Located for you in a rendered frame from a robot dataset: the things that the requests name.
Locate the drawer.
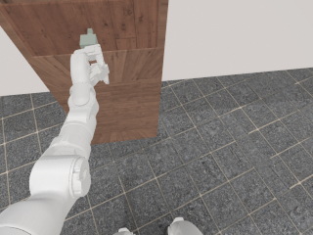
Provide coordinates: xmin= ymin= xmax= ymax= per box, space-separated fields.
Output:
xmin=0 ymin=0 xmax=159 ymax=57

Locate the right robot thigh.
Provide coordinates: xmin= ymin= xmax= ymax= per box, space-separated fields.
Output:
xmin=167 ymin=220 xmax=203 ymax=235

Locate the left robot upper arm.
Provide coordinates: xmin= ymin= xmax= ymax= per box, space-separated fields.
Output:
xmin=0 ymin=155 xmax=91 ymax=235

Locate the handle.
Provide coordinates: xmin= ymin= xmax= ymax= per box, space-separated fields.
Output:
xmin=79 ymin=28 xmax=99 ymax=49

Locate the cabinet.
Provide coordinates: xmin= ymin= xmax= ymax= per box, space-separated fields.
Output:
xmin=0 ymin=0 xmax=169 ymax=145

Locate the left robot forearm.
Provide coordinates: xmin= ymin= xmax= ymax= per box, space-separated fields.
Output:
xmin=29 ymin=82 xmax=99 ymax=194

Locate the robot left hand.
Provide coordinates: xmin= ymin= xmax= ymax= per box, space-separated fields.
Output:
xmin=70 ymin=44 xmax=110 ymax=87

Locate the robot left shin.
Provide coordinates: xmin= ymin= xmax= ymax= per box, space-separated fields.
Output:
xmin=118 ymin=227 xmax=130 ymax=232

